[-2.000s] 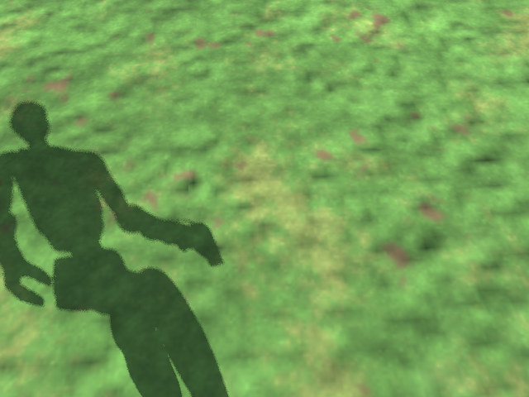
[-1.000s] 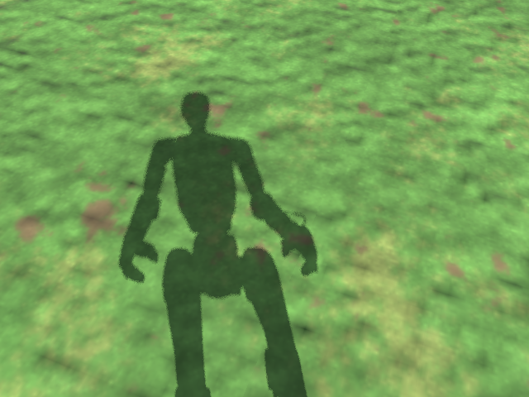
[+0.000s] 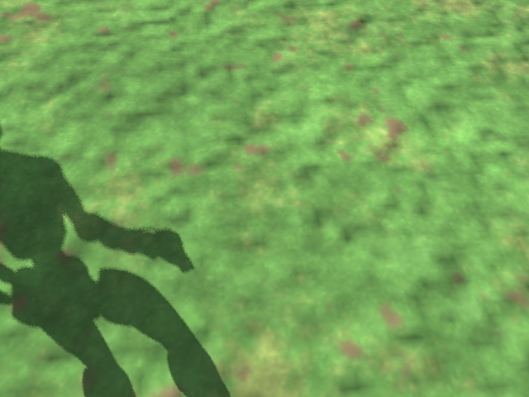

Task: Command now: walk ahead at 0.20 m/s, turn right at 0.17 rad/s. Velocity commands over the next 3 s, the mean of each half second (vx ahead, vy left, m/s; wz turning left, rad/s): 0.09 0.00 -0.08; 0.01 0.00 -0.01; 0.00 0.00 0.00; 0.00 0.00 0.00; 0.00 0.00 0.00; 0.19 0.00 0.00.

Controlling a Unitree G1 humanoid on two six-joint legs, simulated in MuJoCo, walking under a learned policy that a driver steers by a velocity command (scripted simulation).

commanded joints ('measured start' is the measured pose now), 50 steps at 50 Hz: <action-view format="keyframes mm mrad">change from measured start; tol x4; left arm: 1 45 29 10 -58 6 5 4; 9 -54 41 12 -66 18 19 1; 12 -110 142 30 -102 30 23 18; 14 -164 47 12 -101 16 29 5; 28 -152 45 15 -31 14 3 -5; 50 -155 33 12 198 10 8 15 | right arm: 1 -29 -104 -19 -25 -4 -3 -2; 9 -39 -143 -20 43 25 38 -13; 13 120 -62 13 90 -9 40 -12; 16 27 -109 3 86 2 66 -25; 50 80 -85 1 312 8 95 -70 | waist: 1 31 169 -115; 5 12 170 -179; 10 20 125 -116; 13 -62 -95 -160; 16 -13 -40 -71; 24 -17 6 -111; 50 -16 26 -16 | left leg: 1 134 231 -166 -139 693 186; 3 117 224 -122 -139 731 191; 6 133 233 -115 -138 606 185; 9 85 212 -123 -117 324 147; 12 -15 67 -51 -45 -125 6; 13 45 55 -21 -61 -153 -21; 20 96 68 -26 -18 53 -34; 23 122 72 -27 -11 81 -39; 33 160 73 -26 -32 42 -49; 50 106 61 -11 -72 -79 -47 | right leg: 1 -11 -71 -19 -182 67 33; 9 269 -53 -71 -646 395 -14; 10 313 -70 -45 -726 473 -35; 11 386 -150 37 -729 653 -64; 12 426 -212 92 -680 715 -125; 14 303 -148 58 -680 428 -124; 20 302 -115 30 -629 632 -94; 24 309 -113 29 -623 679 -102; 50 263 -70 -9 -715 362 -82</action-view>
